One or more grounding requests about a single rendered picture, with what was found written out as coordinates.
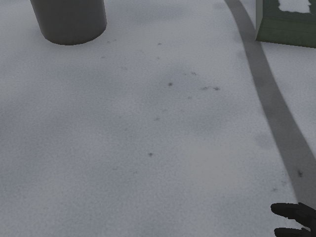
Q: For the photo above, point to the robot right hand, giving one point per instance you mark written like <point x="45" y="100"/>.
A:
<point x="302" y="213"/>

